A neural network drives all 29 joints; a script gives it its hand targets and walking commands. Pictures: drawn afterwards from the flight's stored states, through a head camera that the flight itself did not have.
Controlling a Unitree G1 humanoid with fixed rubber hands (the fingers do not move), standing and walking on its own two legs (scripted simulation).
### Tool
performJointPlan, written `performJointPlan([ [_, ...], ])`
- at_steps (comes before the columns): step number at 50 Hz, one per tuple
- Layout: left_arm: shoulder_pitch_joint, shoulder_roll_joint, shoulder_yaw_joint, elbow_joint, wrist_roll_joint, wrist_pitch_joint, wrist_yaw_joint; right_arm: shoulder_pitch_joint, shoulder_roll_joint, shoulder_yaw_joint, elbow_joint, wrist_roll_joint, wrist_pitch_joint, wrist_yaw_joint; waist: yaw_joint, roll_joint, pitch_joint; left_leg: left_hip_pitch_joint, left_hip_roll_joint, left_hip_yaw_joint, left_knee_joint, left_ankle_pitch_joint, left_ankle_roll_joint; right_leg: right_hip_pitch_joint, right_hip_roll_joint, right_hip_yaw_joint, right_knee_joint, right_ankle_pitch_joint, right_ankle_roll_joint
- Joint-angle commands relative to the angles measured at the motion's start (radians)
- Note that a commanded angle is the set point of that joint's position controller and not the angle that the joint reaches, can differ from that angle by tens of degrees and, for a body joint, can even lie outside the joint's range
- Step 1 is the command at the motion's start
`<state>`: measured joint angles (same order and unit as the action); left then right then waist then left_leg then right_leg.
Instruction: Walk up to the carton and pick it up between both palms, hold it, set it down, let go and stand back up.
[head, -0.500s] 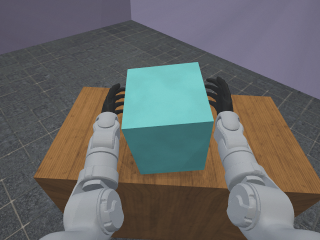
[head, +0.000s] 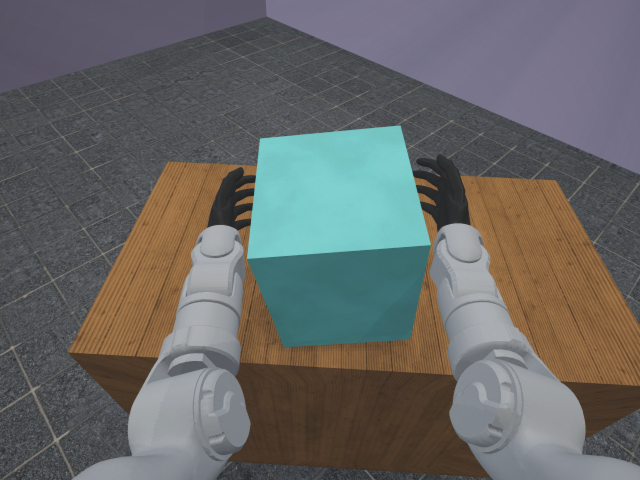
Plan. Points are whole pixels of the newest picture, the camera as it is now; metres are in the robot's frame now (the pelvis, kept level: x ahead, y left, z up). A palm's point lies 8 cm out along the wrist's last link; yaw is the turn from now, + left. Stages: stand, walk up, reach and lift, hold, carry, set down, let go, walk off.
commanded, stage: set down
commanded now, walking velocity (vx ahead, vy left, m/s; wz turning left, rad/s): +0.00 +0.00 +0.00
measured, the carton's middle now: (338, 243) +0.44 +0.03 +0.04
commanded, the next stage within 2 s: none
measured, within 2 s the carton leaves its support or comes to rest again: rests again in 0.78 s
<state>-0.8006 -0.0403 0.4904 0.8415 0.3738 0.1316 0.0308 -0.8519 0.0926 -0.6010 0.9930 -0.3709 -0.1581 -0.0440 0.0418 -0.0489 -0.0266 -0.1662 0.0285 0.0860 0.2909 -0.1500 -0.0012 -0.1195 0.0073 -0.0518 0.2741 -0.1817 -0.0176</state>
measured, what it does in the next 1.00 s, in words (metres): stands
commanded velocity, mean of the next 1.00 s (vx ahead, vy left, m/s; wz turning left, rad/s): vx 0.00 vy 0.00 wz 0.00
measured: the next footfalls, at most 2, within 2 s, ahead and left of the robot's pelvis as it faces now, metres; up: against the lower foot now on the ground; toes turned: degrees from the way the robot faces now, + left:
none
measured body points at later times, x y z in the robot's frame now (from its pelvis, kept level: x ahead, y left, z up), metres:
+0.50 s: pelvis +0.01 +0.00 +0.00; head +0.04 +0.02 +0.45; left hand +0.43 +0.18 +0.08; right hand +0.45 -0.11 +0.10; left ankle +0.00 +0.12 -0.75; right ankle -0.03 -0.10 -0.75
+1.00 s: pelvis +0.00 +0.00 +0.00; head +0.05 +0.01 +0.44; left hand +0.44 +0.17 +0.07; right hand +0.45 -0.12 +0.09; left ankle +0.00 +0.12 -0.75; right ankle -0.02 -0.10 -0.75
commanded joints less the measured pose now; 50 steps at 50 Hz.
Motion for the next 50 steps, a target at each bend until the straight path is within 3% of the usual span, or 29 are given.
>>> performJointPlan([
  [1, -0.757, -0.427, -0.24, -0.128, -0.029, -0.113, -0.096, -0.573, 0.469, 0.241, -0.033, -0.044, -0.04, 0.148, 0.002, 0.062, -0.567, 0.242, -0.008, 0.058, 0.042, 0.412, -0.037, 0.133, -0.004, -0.052, 0.036, 0.376, 0.067],
  [7, -0.763, -0.401, -0.192, -0.091, -0.012, -0.124, -0.101, -0.568, 0.482, 0.216, -0.024, -0.073, -0.024, 0.154, 0.011, 0.049, -0.56, 0.2, -0.009, 0.062, 0.031, 0.382, -0.02, 0.148, -0.015, -0.041, 0.048, 0.402, 0.078],
  [14, -0.78, -0.401, -0.183, -0.073, -0.013, -0.153, -0.089, -0.568, 0.496, 0.2, -0.015, -0.098, -0.033, 0.162, 0.021, 0.062, -0.635, 0.261, 0.001, 0.058, 0.078, 0.504, -0.023, 0.06, -0.007, -0.047, 0.059, 0.42, 0.077],
  [27, -0.792, -0.396, -0.162, -0.003, -0.013, -0.203, -0.074, -0.576, 0.501, 0.147, 0.033, -0.149, -0.055, 0.162, 0.023, 0.073, -0.695, 0.307, 0.02, 0.047, 0.126, 0.613, -0.021, -0.081, -0.006, -0.056, 0.046, 0.381, 0.065],
  [37, -0.809, -0.347, -0.078, 0.079, 0.014, -0.229, -0.089, -0.593, 0.515, 0.105, 0.019, -0.187, -0.039, 0.159, 0.031, 0.028, -0.675, 0.134, 0.005, 0.06, 0.068, 0.457, 0.013, 0.043, -0.027, -0.032, 0.079, 0.434, 0.084],
  [50, -0.773, -0.334, -0.026, 0.079, 0.057, -0.224, -0.089, -0.555, 0.497, 0.051, 0.008, -0.22, -0.021, 0.173, 0.029, 0.046, -0.648, 0.212, 0.014, 0.06, 0.086, 0.524, 0.013, -0.056, -0.018, -0.048, 0.056, 0.338, 0.077],
])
